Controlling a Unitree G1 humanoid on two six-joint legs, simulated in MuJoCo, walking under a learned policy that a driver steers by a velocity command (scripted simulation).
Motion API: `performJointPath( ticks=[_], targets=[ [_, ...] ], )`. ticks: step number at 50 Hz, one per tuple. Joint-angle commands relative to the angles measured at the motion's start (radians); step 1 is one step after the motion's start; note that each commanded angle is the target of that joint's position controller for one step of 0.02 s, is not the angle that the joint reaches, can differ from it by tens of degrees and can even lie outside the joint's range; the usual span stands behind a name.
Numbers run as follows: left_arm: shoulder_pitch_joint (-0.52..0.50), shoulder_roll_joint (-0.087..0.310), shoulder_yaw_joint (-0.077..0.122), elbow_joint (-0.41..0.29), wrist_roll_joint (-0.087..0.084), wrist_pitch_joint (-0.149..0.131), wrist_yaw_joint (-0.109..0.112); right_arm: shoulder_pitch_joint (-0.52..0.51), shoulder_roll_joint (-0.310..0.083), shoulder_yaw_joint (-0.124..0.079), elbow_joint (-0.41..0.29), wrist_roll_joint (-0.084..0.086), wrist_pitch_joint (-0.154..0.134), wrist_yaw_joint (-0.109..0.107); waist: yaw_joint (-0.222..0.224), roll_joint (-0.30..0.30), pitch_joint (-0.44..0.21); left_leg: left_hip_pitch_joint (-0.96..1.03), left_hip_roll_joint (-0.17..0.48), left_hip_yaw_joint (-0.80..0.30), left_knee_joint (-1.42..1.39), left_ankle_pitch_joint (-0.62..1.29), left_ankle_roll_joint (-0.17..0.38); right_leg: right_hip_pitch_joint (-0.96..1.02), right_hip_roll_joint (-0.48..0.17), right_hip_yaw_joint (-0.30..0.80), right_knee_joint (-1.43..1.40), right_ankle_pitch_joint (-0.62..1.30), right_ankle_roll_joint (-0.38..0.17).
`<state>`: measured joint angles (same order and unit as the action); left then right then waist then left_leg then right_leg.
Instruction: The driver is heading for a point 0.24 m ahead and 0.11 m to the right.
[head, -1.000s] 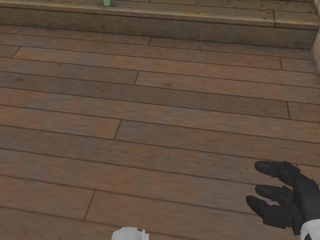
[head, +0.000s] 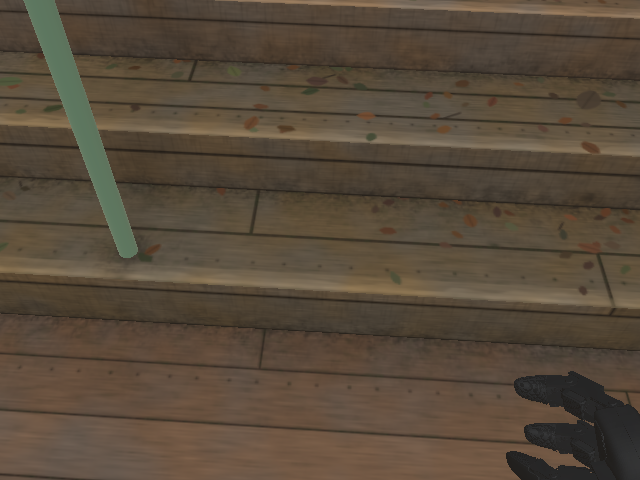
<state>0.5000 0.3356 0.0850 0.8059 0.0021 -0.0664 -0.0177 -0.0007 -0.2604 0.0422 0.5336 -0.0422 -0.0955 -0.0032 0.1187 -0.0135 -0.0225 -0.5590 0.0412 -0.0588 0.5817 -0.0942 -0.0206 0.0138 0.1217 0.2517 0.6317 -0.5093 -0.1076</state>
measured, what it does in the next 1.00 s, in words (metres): walks ahead: right foot, then left foot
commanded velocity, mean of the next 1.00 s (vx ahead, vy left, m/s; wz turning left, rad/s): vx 0.26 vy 0.00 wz -0.23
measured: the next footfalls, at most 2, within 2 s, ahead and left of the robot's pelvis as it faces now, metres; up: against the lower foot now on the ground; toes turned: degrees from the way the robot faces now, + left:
right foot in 0.36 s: +0.46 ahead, -0.10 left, +0.00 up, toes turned -7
left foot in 0.72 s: +0.44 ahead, +0.10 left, +0.00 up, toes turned -12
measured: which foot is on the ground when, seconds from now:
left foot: down 0.00-0.36, up 0.38-0.70, down 0.72-1.00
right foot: down 0.00-0.00, up 0.02-0.34, down 0.36-1.00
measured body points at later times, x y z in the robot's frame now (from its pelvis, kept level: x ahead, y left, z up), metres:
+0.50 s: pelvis +0.32 -0.02 +0.02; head +0.36 -0.04 +0.46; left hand +0.53 +0.18 -0.09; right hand +0.33 -0.28 -0.12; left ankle +0.26 +0.14 -0.63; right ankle +0.42 -0.10 -0.71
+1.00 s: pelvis +0.38 +0.01 +0.03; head +0.38 +0.01 +0.48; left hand +0.53 +0.24 -0.10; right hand +0.43 -0.25 -0.10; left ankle +0.40 +0.11 -0.71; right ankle +0.42 -0.10 -0.71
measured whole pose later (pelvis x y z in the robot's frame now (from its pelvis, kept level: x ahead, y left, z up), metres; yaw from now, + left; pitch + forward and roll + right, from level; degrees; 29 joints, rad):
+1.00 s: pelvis +0.38 +0.01 +0.03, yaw -12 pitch -1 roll +0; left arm 0.20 0.23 0.04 0.88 0.02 0.00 0.03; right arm 0.21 -0.21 0.00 0.88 -0.02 -0.03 -0.05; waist 0.01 0.00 0.01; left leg -0.23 -0.03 0.01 0.51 -0.27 0.03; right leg -0.31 0.06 0.04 0.48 -0.16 -0.03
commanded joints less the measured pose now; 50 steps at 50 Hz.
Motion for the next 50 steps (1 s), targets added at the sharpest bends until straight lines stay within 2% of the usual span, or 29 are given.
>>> performJointPath(
  ticks=[1,2,3,4,5,6,9,11,12,14,16,17,18,19,20,21,22,23,24,28,32,35,36,37,38,39,41,46,50],
  targets=[
    [-0.005,-0.019,-0.021,-0.189,-0.036,-0.027,0.0,0.484,-0.362,-0.138,0.052,-0.032,0.001,-0.036,-0.187,0.512,-0.433,0.98,0.471,-0.91,-0.32,-0.712,0.153,-0.739,0.015,-0.114,0.817,0.01,-0.007],
    [-0.095,0.055,-0.016,-0.15,0.007,-0.008,0.013,0.377,-0.251,-0.128,0.037,-0.024,0.007,-0.033,-0.192,0.29,-0.236,0.844,0.416,-0.831,-0.328,-0.69,0.188,-0.847,-0.07,-0.147,0.862,0.101,-0.01],
    [-0.189,0.065,-0.012,-0.151,0.027,0.001,0.008,0.329,-0.158,-0.105,0.046,-0.016,0.005,-0.026,-0.2,0.151,-0.113,0.726,0.36,-0.589,-0.266,-0.367,0.189,-0.847,-0.115,-0.167,0.808,0.173,0.002],
    [-0.232,0.05,-0.014,-0.155,0.036,0.008,0.001,0.334,-0.119,-0.095,0.077,-0.017,0.0,-0.019,-0.186,0.076,-0.051,0.625,0.319,-0.427,-0.23,0.036,0.188,-0.812,-0.131,-0.174,0.772,0.175,0.019],
    [-0.256,0.029,-0.016,-0.167,0.042,0.019,-0.008,0.367,-0.101,-0.087,0.11,-0.011,-0.009,-0.016,-0.171,0.067,-0.018,0.557,0.283,-0.296,-0.211,0.331,0.182,-0.785,-0.136,-0.167,0.738,0.136,0.033],
    [-0.255,0.007,-0.021,-0.181,0.041,0.029,-0.013,0.401,-0.09,-0.083,0.146,0.0,-0.021,-0.01,-0.155,0.125,-0.01,0.538,0.278,-0.233,-0.205,0.514,0.18,-0.787,-0.135,-0.158,0.698,0.095,0.048],
    [-0.322,-0.001,-0.032,-0.23,0.043,0.04,-0.026,0.35,-0.108,-0.088,0.185,0.029,-0.035,-0.001,-0.097,0.166,0.013,0.474,0.239,-0.077,-0.283,0.64,0.148,-0.763,-0.122,-0.156,0.464,0.151,0.069],
    [-0.319,-0.019,-0.052,-0.234,0.036,0.032,-0.053,0.235,-0.132,-0.093,0.177,0.032,-0.031,0.004,-0.046,0.165,0.003,0.305,0.138,0.101,-0.331,0.559,0.096,-0.506,-0.113,-0.219,0.134,0.39,0.063],
    [-0.317,-0.018,-0.054,-0.216,0.03,0.03,-0.063,0.244,-0.146,-0.098,0.187,0.035,-0.032,0.01,-0.056,0.164,-0.011,0.256,0.108,0.14,-0.335,0.504,0.085,-0.379,-0.078,-0.262,0.055,0.508,0.063],
    [-0.296,-0.001,-0.051,-0.194,0.03,0.032,-0.063,0.27,-0.176,-0.107,0.205,0.045,-0.034,0.017,-0.046,0.134,-0.017,0.246,0.134,0.135,-0.302,0.487,0.08,-0.25,-0.066,-0.269,0.004,0.592,0.048],
    [-0.191,0.023,-0.041,-0.144,0.056,0.018,-0.045,0.308,-0.196,-0.114,0.222,0.055,-0.022,0.01,-0.012,0.062,-0.052,0.308,0.119,0.162,-0.104,0.557,0.06,-0.141,-0.042,-0.269,-0.077,0.599,0.019],
    [-0.133,0.047,-0.032,-0.124,0.071,0.006,-0.035,0.352,-0.2,-0.114,0.233,0.055,-0.012,0.001,0.008,0.037,-0.075,0.302,0.091,0.172,0.058,0.464,0.048,-0.064,-0.059,-0.241,-0.123,0.63,0.003],
    [-0.11,0.114,-0.02,-0.123,0.082,-0.006,-0.021,0.431,-0.173,-0.108,0.227,0.044,0.0,-0.004,-0.013,-0.104,-0.124,0.217,0.012,0.208,0.334,0.006,0.029,0.05,-0.223,-0.106,-0.091,1.113,-0.02],
    [-0.13,0.161,-0.016,-0.16,0.066,-0.005,-0.007,0.643,-0.074,-0.082,0.234,0.06,0.026,-0.008,-0.121,-0.292,-0.327,0.068,-0.089,0.134,0.73,-0.615,0.008,0.258,-0.531,0.231,0.01,1.8,-0.191],
    [-0.139,0.13,-0.012,-0.176,-0.007,0.005,0.007,0.638,-0.135,-0.088,0.256,0.043,0.052,-0.016,-0.077,-0.185,-0.469,0.085,-0.063,0.012,0.761,-0.523,0.019,0.244,-0.522,0.261,-0.046,1.715,-0.239],
    [-0.222,0.079,-0.025,-0.185,-0.018,0.012,0.017,0.55,-0.151,-0.091,0.248,0.038,0.063,-0.015,-0.101,-0.11,-0.355,0.06,-0.032,0.01,0.747,-0.448,0.019,0.123,-0.459,0.195,-0.104,1.458,-0.225],
    [-0.267,0.026,-0.042,-0.173,-0.016,0.018,0.02,0.472,-0.141,-0.087,0.239,0.026,0.067,-0.015,-0.116,-0.057,-0.23,0.046,-0.004,0.018,0.668,-0.411,0.018,0.002,-0.405,0.138,-0.157,1.282,-0.187],
    [-0.277,0.018,-0.046,-0.153,-0.011,0.024,0.03,0.444,-0.126,-0.081,0.233,0.015,0.074,-0.015,-0.139,-0.055,-0.146,0.064,0.01,0.019,0.591,-0.406,0.014,-0.09,-0.372,0.103,-0.202,1.205,-0.158],
    [-0.278,0.007,-0.051,-0.141,-0.004,0.027,0.036,0.454,-0.118,-0.079,0.243,0.008,0.091,-0.013,-0.153,-0.058,-0.112,0.141,0.01,0.026,0.529,-0.383,0.012,-0.188,-0.347,0.057,-0.237,1.186,-0.131],
    [-0.282,0.004,-0.05,-0.1,0.021,0.019,0.034,0.437,-0.061,-0.067,0.258,0.022,0.121,-0.022,-0.174,-0.052,-0.138,0.277,-0.016,0.041,0.34,-0.346,0.011,-0.288,-0.312,-0.02,-0.29,1.041,-0.126],
    [-0.28,0.002,-0.044,-0.066,0.024,0.04,0.03,0.351,-0.051,-0.063,0.258,0.02,0.141,-0.036,-0.141,-0.097,-0.09,0.354,-0.037,0.058,0.149,-0.258,0.022,-0.379,-0.281,-0.01,-0.353,0.482,-0.099],
    [-0.298,-0.02,-0.052,-0.05,0.017,0.061,0.034,0.324,-0.037,-0.057,0.26,0.005,0.131,-0.041,-0.155,-0.056,-0.006,0.475,-0.045,0.054,-0.086,-0.165,0.053,-0.517,-0.241,0.018,-0.361,0.066,-0.027],
    [-0.285,-0.041,-0.059,-0.045,0.016,0.06,0.035,0.323,-0.059,-0.057,0.253,-0.006,0.119,-0.044,-0.152,-0.006,0.019,0.495,0.032,-0.037,-0.164,-0.176,0.073,-0.553,-0.222,0.017,-0.337,0.031,0.015],
    [-0.249,-0.06,-0.062,-0.041,0.009,0.059,0.034,0.293,-0.112,-0.063,0.236,-0.009,0.108,-0.048,-0.12,0.077,0.041,0.45,0.141,-0.171,-0.261,-0.255,0.106,-0.557,-0.162,-0.045,-0.273,0.063,0.05],
    [-0.226,-0.057,-0.058,-0.021,0.004,0.064,0.033,0.256,-0.121,-0.068,0.245,0.011,0.101,-0.042,-0.091,0.161,0.06,0.214,0.204,-0.242,-0.346,-0.363,0.143,-0.359,-0.083,-0.152,-0.204,0.176,0.061],
    [-0.311,-0.008,-0.035,-0.039,0.018,0.058,0.052,0.158,-0.084,-0.064,0.236,0.019,0.085,-0.047,-0.08,0.15,0.092,0.106,0.134,-0.159,-0.335,-0.477,0.126,-0.253,-0.103,-0.171,-0.155,0.25,0.092],
    [-0.3,-0.02,-0.033,-0.02,0.028,0.059,0.066,0.17,-0.075,-0.063,0.255,0.015,0.065,-0.05,-0.084,0.148,0.072,0.115,0.067,-0.092,-0.305,-0.449,0.074,-0.224,-0.103,-0.163,-0.17,0.274,0.093],
    [-0.31,-0.031,-0.035,0.011,0.016,0.058,0.054,0.234,-0.065,-0.064,0.296,0.026,0.057,-0.053,-0.117,0.011,0.067,0.23,0.026,-0.029,-0.209,-0.264,0.075,-0.3,-0.136,-0.115,-0.248,0.24,0.042],
    [-0.334,-0.027,-0.034,0.03,0.016,0.055,0.05,0.211,-0.063,-0.064,0.311,0.027,0.051,-0.043,-0.116,0.008,0.011,0.255,0.022,-0.023,-0.2,-0.168,0.081,-0.232,-0.139,-0.119,-0.228,0.34,0.047]
  ],
)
